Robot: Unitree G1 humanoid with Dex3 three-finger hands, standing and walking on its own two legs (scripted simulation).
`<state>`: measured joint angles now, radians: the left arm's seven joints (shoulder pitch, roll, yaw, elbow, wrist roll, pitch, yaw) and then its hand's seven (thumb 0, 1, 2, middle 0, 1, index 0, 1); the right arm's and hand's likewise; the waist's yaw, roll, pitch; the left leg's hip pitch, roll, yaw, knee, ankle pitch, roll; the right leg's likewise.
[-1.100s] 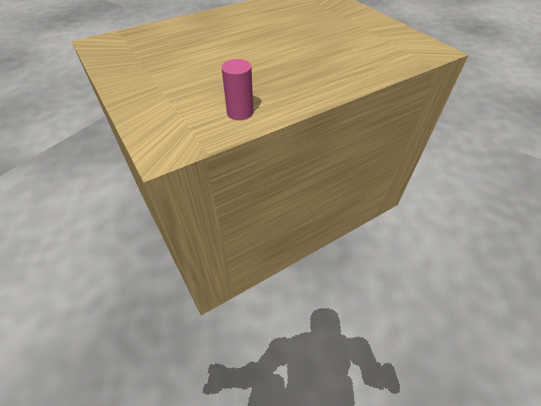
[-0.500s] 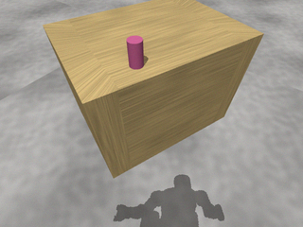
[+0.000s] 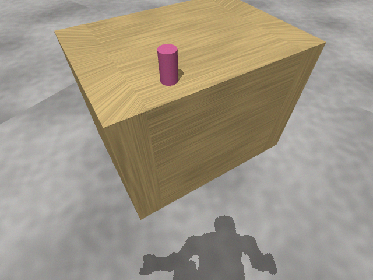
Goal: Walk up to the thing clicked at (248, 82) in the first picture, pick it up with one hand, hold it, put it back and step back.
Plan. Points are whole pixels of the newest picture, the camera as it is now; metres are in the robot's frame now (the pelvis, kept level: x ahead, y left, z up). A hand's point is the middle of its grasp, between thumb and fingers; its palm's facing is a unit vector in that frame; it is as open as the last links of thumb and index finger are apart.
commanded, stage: stand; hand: right
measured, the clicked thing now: (168, 65) +0.78 +0.08 +0.03
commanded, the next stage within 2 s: walk up in 0.02 s
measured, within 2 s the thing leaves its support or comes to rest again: neither
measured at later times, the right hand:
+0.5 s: hand (276, 257) +0.20 -0.21 -0.14, palm faces -0.27 +0.86 -0.44, open 7.3 cm
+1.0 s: hand (258, 171) +0.46 -0.22 -0.16, palm faces -0.49 +0.76 -0.42, open 7.3 cm
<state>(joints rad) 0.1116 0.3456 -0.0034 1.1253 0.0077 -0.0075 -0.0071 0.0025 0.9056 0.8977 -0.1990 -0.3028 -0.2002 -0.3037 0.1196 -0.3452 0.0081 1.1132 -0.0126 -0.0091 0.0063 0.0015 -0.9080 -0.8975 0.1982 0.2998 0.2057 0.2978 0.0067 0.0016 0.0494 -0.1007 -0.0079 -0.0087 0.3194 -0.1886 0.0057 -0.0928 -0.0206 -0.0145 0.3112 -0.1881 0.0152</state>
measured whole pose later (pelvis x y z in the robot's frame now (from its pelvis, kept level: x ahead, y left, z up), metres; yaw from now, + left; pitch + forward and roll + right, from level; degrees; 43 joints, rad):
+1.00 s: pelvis +0.26 +0.00 -0.02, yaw +27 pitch -1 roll +1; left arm 0.29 0.36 0.04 0.79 0.03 -0.04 -0.04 0.00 0.90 0.90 -0.20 -0.30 -0.20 -0.30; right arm 0.29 -0.44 -0.05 0.81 -0.02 -0.03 -0.01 0.00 -0.91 -0.90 0.20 0.30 0.20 0.30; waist 0.05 0.01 0.11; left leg -0.48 -0.01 -0.01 0.95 -0.43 0.02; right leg -0.31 -0.05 -0.14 0.61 -0.29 -0.05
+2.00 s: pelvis +0.26 +0.01 -0.01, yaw +35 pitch -2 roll -1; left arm 0.10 0.37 0.00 1.10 0.00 -0.03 -0.01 0.00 0.90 0.90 -0.20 -0.30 -0.20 -0.30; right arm 0.10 -0.35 0.00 1.10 0.00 0.00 0.03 0.00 -0.91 -0.90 0.20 0.30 0.21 0.30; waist 0.01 0.00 0.06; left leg -0.21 -0.03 -0.05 0.42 -0.16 0.02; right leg -0.13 -0.04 -0.07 0.39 -0.21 0.02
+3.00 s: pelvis +0.28 +0.02 +0.00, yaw +34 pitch -2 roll +0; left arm 0.11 0.35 0.00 1.15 0.01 -0.01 -0.01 0.00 0.91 0.90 -0.20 -0.30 -0.20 -0.30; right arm 0.08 -0.35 0.01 1.14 -0.01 -0.01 0.01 0.00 -0.91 -0.90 0.20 0.30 0.21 0.30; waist 0.01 0.00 0.04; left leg -0.15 -0.03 -0.04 0.33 -0.15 0.01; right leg -0.07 -0.04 -0.06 0.30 -0.20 0.02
